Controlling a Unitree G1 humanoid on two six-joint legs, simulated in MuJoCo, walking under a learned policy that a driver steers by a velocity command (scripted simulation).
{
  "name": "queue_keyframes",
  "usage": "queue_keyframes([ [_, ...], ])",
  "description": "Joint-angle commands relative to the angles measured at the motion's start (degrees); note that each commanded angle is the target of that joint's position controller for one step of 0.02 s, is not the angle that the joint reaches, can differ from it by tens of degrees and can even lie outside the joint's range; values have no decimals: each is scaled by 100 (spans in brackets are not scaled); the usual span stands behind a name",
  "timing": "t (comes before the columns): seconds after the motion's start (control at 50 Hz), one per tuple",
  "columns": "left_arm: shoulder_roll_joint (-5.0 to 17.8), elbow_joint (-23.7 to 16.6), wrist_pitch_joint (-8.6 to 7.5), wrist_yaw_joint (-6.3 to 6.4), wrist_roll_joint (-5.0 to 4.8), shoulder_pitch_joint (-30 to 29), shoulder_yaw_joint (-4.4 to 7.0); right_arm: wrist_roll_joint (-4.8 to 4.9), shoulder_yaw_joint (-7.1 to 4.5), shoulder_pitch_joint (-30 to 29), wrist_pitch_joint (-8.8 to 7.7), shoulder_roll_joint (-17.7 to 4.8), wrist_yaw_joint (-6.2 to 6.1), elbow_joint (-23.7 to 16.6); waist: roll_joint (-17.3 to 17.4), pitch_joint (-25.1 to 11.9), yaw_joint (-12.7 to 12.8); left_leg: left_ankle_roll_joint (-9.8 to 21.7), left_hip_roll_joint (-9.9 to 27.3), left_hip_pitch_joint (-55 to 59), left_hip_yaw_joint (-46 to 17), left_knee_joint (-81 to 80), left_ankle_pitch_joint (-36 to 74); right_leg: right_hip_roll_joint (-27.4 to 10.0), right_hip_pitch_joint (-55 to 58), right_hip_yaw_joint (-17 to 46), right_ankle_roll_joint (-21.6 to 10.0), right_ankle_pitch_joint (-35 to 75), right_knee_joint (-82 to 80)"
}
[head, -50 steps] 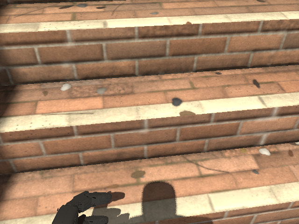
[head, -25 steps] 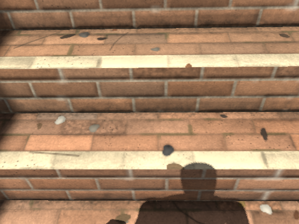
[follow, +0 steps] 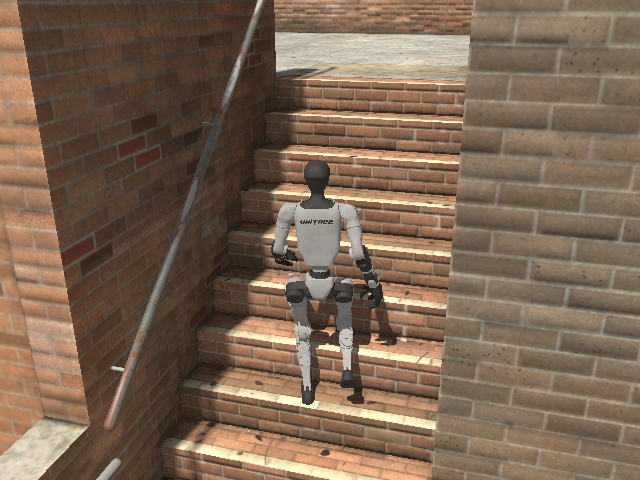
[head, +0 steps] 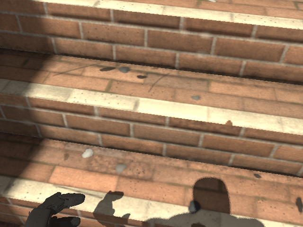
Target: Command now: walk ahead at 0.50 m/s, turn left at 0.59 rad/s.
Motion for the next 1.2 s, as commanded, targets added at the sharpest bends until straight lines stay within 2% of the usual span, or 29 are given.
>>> queue_keyframes([
  [0.02,-698,-1089,-371,-256,7,-813,-432,-6,-39,129,-332,-498,-121,-253,-126,418,447,1352,2220,2048,-5674,-3406,-1325,296,-4363,525,40,682,2799],
  [0.06,-733,-1133,-275,-185,-35,-651,-422,-151,196,39,-451,50,-153,-33,228,472,676,1301,2054,1840,-5115,-3231,-992,396,-5069,457,-54,654,4948],
  [0.12,-982,-1400,-306,-220,-50,-1190,-634,-241,342,127,-306,84,-217,421,162,863,621,747,1842,1664,-3483,-3184,655,61,-6207,172,-408,427,5873],
  [0.18,-866,-1943,-61,-67,59,-2239,-878,225,478,-594,-258,163,-407,484,581,1238,719,595,971,-2085,-2113,-4622,1154,-133,-2870,-937,-299,1620,1016],
  [0.2,-1153,-1919,39,10,173,-2259,-990,461,427,-327,-288,16,-450,674,691,652,722,657,853,-2760,-1714,-5168,1781,5,-674,-1526,-372,2177,-238],
  [0.22,-1077,-1687,31,92,119,-1984,-852,559,362,254,-345,-249,-428,932,902,-125,751,817,974,-2116,-1547,-4926,5106,396,712,-1921,-429,1926,-660],
  [0.26,-242,-1187,72,235,63,-123,-293,26,-28,306,-201,-1434,-371,961,1642,-1351,1648,744,1441,1158,-1432,-3269,11223,825,793,-1636,-308,-931,-1488],
  [0.3,804,-484,70,244,-69,2010,36,22,-137,-737,-337,-1324,-431,636,1252,-1678,2225,684,1600,2525,-1288,-268,12671,233,1313,600,-765,-2161,-4310],
  [0.32,1124,108,170,310,257,2537,215,68,-17,-946,-532,-522,-219,19,-1324,-2481,1635,529,757,497,-1314,1742,10142,-688,3112,2545,-1398,-2959,-5485],
  [0.34,818,623,358,310,480,2576,212,-28,196,-1747,-769,176,85,-99,-2754,-1955,1623,297,-175,-777,-1851,3911,3411,-850,2942,3610,-1883,-496,-6318],
  [0.36,-153,584,481,321,573,2132,-25,133,231,-2209,-819,435,354,-332,-2049,-1779,1522,174,-481,-1896,-2781,5878,2300,-719,2037,3984,-1794,-1387,-6583],
  [0.38,-659,637,545,341,428,1405,-129,252,377,-1894,-702,798,464,-538,-1216,-802,834,41,-392,-2556,-2743,6829,1740,-891,870,3701,-1614,-2222,-6616],
  [0.42,-1223,698,532,362,173,335,-291,18,513,-1386,-445,665,651,-729,51,500,-181,-183,-50,-2594,-2063,6805,1455,-336,-1018,2031,-1116,-2465,-6210],
  [0.5,-309,700,391,436,107,286,-90,117,531,-916,-304,178,475,-761,602,740,-502,-890,392,-2305,-938,6464,2796,-179,-1848,1551,-1380,-1948,-6545],
  [0.6,500,309,395,627,-7,1382,221,139,636,-2187,-281,185,91,-1639,-118,19,531,-1229,893,-2093,-792,3207,1654,-238,-331,2374,-1602,-2174,-6395],
  [0.64,755,235,701,649,-112,1861,344,390,682,-2475,-250,144,71,-1718,-352,114,947,-1406,320,-632,468,609,-252,20,-374,2045,-1500,-2912,-6934],
  [0.66,617,231,828,758,-170,2048,375,604,573,-2110,-170,-68,-19,-1511,-760,246,953,-1284,565,-61,-198,-1139,-928,26,-194,2393,-1304,-3098,-6709],
  [0.68,434,313,766,713,50,2098,335,678,376,-1379,-123,-285,-55,-980,-572,248,737,-1333,333,1088,439,-1018,-332,7,-597,2193,-1321,-3491,-6305],
  [0.7,83,236,728,620,220,1809,225,555,299,-748,-133,-336,-142,-648,-697,213,513,-1113,878,1626,-622,-1425,367,208,-929,2007,-1157,-2735,-4881],
  [0.72,-911,-245,522,420,-184,1215,-82,2,-18,326,-341,-1370,-228,-599,1707,-411,-41,-416,2849,2972,-4506,-2598,-2028,1252,-3350,567,-485,-834,-1597],
  [0.74,-1040,120,268,301,-326,1618,-48,-327,142,424,-561,-985,-373,-629,1005,-1080,23,-322,3590,2881,-6684,-3571,-2131,1109,-3392,1341,-242,594,1305],
  [0.8,-852,-414,279,52,46,540,-170,-262,256,-331,-482,-407,-494,-508,521,-43,461,-115,2526,2100,-3322,-2581,-525,583,-4228,934,-181,1891,2650],
  [0.82,-782,-469,258,-32,101,381,-181,-323,404,-159,-488,211,-474,-320,378,121,482,-54,2321,1613,-2686,-2510,-238,514,-3919,826,-233,1949,2579],
  [0.86,-670,-231,296,-99,1,605,-154,-250,540,262,-563,744,-433,189,393,379,520,-55,2099,1036,-1839,-2473,554,634,-3542,744,-347,2149,2605],
  [0.98,-1006,-272,578,-54,-146,223,-325,-226,500,730,-629,407,-287,846,814,795,580,-7,2545,1478,-1158,-2965,901,619,-5106,581,-334,1405,4234],
  [1.06,-756,-530,665,11,-90,-572,-275,-367,484,814,-622,205,-405,959,833,915,481,-19,2518,1270,-579,-3417,1170,366,-4941,474,-160,1814,3613],
  [1.14,-908,-863,659,-5,-186,-1484,-390,-268,359,1420,-465,-15,-632,1127,1045,996,152,-24,2404,2090,-128,-3921,1193,61,-5038,-129,-138,1403,1930],
  [1.16,-1190,-1122,609,-126,-177,-1996,-635,-56,204,1104,-340,-427,-690,1093,1156,930,249,71,2513,1602,222,-4847,1965,-236,-3887,-670,-348,-112,-64],
  [1.2,-1045,-1136,627,-146,-280,-1940,-579,36,202,1282,-225,-562,-606,1270,990,467,513,184,2238,1274,1014,-4329,6313,546,-1064,-1791,-692,-1425,-1661],
])
Keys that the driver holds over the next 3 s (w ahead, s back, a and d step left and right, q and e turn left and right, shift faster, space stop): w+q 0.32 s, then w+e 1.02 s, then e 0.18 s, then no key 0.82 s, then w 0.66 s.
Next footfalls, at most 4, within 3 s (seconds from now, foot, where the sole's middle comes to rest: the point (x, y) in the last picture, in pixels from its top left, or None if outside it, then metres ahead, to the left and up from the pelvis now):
0.34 right None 0.28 -0.13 -0.52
0.68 left None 0.26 0.20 -0.54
1.24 right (159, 193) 0.49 -0.06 -0.34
1.74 left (128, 89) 0.76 0.02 -0.14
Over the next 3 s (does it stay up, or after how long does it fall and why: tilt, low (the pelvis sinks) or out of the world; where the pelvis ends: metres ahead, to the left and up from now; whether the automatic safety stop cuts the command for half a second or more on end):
stays up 0.91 -0.07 0.77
